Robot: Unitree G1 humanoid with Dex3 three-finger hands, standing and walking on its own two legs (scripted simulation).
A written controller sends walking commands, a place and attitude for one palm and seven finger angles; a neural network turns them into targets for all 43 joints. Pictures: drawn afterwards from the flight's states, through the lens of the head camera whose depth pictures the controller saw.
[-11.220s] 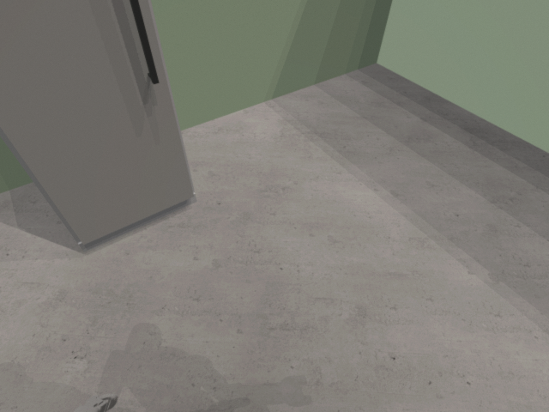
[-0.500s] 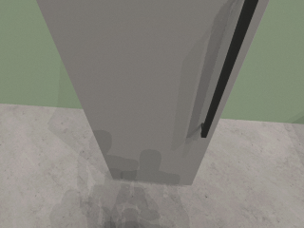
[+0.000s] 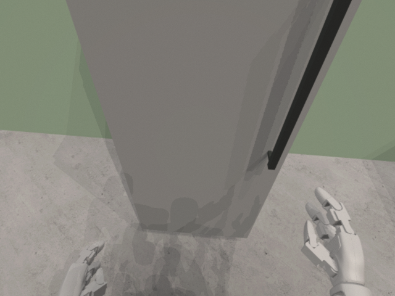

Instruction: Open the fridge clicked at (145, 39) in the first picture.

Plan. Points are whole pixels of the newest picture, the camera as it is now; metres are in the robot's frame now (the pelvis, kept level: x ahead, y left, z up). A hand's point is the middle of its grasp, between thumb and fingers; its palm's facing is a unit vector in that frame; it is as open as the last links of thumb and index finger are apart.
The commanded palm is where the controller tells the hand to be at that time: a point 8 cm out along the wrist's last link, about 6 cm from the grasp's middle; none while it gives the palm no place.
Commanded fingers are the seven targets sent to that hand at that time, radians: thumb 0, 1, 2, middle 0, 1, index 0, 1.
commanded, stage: raise the hand to about handle height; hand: right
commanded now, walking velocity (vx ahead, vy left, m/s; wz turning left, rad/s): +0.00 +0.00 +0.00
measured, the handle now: (300, 88) +0.49 -0.15 +0.21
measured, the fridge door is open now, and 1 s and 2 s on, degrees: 0 0 0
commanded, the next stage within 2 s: move the hooked fingers beside the handle in 1.82 s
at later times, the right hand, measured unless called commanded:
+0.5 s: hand (327, 256) +0.21 -0.20 +0.05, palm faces +0.00 +1.00 -0.06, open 10.8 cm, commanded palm +0.18 -0.26 +0.06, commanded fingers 0.00 0.03 -0.50 0.27 0.90 0.27 0.90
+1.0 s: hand (381, 232) +0.24 -0.27 +0.11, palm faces +0.05 +1.00 -0.06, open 13.5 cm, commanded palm +0.21 -0.32 +0.11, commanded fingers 0.00 0.50 -0.30 0.30 1.20 0.30 1.20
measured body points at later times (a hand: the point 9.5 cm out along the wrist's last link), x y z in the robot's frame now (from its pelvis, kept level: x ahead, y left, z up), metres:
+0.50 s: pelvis +0.00 +0.04 -0.02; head +0.04 +0.05 +0.43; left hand +0.17 +0.26 -0.11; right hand +0.21 -0.25 +0.06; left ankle -0.01 +0.11 -0.70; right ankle +0.04 -0.09 -0.70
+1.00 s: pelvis +0.00 -0.01 +0.01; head +0.01 -0.02 +0.46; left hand +0.19 +0.21 -0.04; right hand +0.23 -0.32 +0.11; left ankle -0.01 +0.11 -0.70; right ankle +0.04 -0.09 -0.70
